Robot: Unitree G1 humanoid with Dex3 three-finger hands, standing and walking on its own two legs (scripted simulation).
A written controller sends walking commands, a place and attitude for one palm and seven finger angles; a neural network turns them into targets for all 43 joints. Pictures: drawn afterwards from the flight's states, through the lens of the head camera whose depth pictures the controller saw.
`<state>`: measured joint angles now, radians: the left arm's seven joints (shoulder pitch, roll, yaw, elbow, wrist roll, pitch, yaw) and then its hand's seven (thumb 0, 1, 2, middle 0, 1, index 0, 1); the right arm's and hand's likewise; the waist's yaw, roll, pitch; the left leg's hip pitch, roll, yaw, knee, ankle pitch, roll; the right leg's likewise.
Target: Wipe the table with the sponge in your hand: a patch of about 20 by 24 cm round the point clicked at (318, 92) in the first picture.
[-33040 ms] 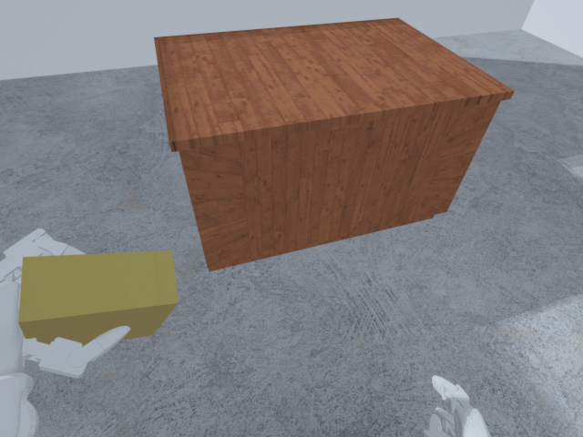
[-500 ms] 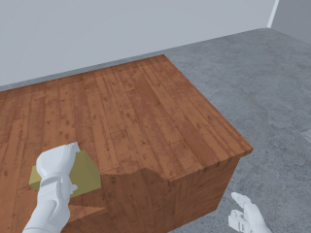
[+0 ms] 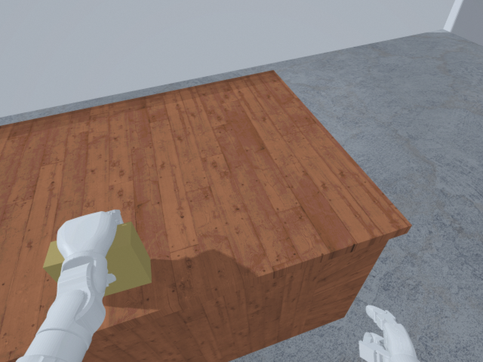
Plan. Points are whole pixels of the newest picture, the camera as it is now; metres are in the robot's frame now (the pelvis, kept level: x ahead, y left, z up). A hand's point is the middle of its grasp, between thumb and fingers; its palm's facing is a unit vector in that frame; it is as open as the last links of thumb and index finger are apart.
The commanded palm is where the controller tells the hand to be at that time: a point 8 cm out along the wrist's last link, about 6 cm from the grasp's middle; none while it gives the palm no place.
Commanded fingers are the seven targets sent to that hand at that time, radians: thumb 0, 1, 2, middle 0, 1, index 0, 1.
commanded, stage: wipe forward along the middle lane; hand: left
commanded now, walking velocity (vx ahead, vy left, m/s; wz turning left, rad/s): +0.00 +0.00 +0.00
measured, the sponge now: (108, 269) +0.26 +0.31 -0.02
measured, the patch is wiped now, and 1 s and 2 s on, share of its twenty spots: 1.00 1.00 1.00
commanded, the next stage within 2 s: slide back across to the first lane in 1.34 s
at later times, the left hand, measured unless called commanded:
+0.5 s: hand (100, 229) +0.32 +0.33 +0.02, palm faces -0.13 +0.00 -0.99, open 9.6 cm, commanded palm +0.30 +0.33 +0.04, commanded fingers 0.00 0.10 1.30 -1.20 -1.60 -1.20 -1.60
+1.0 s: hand (96, 207) +0.37 +0.36 +0.02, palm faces -0.16 +0.02 -0.99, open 9.6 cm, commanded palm +0.36 +0.36 +0.04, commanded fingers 0.00 0.10 1.30 -1.20 -1.60 -1.20 -1.60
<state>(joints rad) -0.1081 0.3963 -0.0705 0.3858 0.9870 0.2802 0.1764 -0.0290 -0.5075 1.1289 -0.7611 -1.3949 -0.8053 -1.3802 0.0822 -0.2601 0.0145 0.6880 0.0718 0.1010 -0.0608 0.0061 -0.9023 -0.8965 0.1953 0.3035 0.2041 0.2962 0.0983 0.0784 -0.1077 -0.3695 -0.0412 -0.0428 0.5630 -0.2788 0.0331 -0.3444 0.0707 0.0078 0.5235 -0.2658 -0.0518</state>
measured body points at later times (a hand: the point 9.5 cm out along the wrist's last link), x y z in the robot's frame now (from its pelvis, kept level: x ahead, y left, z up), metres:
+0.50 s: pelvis -0.03 -0.02 -0.02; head +0.01 -0.04 +0.43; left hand +0.32 +0.32 +0.08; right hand +0.09 -0.28 -0.15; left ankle +0.00 +0.10 -0.73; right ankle +0.00 -0.09 -0.73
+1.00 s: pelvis -0.03 -0.01 -0.03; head +0.04 -0.02 +0.41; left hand +0.37 +0.36 +0.08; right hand +0.04 -0.29 -0.16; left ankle +0.00 +0.10 -0.73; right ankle +0.00 -0.09 -0.73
